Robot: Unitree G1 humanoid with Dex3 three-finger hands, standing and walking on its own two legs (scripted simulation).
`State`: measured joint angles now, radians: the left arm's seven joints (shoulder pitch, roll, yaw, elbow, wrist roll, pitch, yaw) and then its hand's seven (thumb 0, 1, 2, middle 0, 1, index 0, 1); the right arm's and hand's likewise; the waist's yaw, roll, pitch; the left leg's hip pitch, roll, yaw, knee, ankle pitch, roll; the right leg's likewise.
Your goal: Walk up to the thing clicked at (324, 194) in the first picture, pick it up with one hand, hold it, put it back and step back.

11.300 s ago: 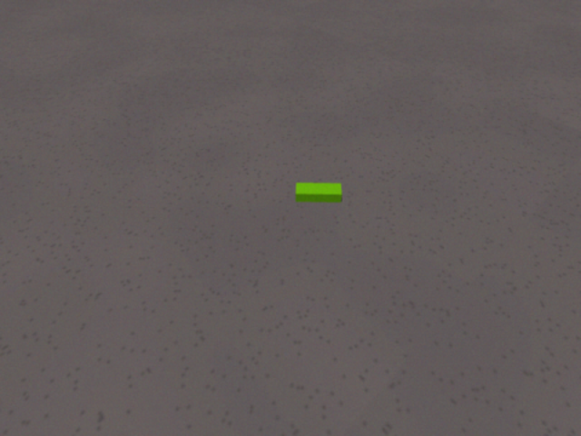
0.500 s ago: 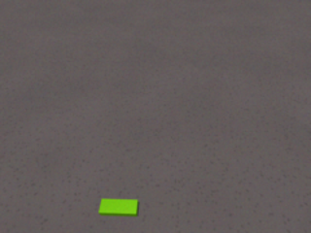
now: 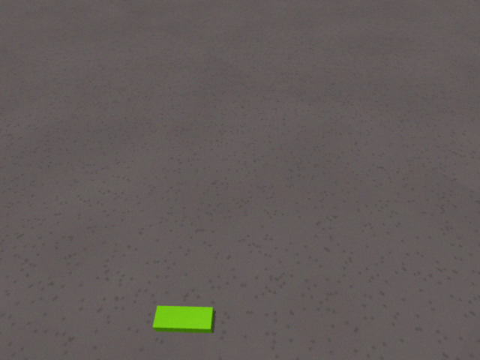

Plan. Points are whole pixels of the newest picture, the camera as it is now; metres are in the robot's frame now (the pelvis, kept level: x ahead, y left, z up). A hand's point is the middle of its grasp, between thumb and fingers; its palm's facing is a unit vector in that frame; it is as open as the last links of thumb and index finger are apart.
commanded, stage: stand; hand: left
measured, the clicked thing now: (184, 319) +0.42 +0.29 -0.76
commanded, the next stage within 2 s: walk up in 0.24 s
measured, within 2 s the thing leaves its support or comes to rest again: neither
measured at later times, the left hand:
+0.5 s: hand out of the picture +0.04 +0.34 -0.15, palm faces +0.00 -0.88 -0.47, open 7.4 cm
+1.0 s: hand out of the picture +0.06 +0.35 -0.17, palm faces -0.06 -0.93 -0.37, open 7.4 cm
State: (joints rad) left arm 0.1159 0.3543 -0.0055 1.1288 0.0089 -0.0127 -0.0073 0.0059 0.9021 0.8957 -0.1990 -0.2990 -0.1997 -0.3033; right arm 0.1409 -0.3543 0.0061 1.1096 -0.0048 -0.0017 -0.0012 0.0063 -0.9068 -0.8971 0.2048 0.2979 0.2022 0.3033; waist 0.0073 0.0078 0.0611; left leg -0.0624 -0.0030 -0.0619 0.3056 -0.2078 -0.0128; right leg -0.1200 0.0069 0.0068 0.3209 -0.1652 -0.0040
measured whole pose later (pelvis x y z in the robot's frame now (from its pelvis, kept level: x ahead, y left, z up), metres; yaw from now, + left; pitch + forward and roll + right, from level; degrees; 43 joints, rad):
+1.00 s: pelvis -0.02 +0.08 -0.02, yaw -2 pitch -3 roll +0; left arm 0.17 0.38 0.05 0.94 0.04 0.02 -0.03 0.01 0.90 0.90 -0.20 -0.30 -0.20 -0.30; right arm 0.16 -0.39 -0.05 0.92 0.01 0.01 -0.03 0.01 -0.90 -0.90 0.21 0.30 0.21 0.30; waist 0.02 0.01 0.14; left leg -0.27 0.03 -0.02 0.74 -0.48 0.00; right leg -0.20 0.04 0.00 0.59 -0.34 -0.04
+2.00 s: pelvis -0.02 +0.06 +0.00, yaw -3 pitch -3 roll +0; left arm 0.09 0.35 0.02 1.12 0.01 0.00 -0.02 0.01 0.90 0.90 -0.20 -0.30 -0.20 -0.30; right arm 0.11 -0.36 -0.01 1.10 -0.01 -0.02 0.00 0.01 -0.91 -0.90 0.20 0.30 0.20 0.30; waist 0.01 0.00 0.05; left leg -0.07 0.04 0.02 0.33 -0.20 -0.03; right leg -0.09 0.00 0.01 0.33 -0.20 0.00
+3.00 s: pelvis -0.03 +0.07 +0.00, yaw -2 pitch -2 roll +0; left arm 0.12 0.36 -0.01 1.13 0.01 -0.01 -0.01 0.01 0.90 0.90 -0.20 -0.30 -0.20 -0.30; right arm 0.11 -0.35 -0.01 1.13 -0.01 0.00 0.01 0.01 -0.91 -0.90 0.20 0.30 0.20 0.30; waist 0.00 0.00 0.06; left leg -0.09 0.02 0.02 0.31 -0.18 -0.02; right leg -0.10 -0.02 0.02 0.31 -0.17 0.02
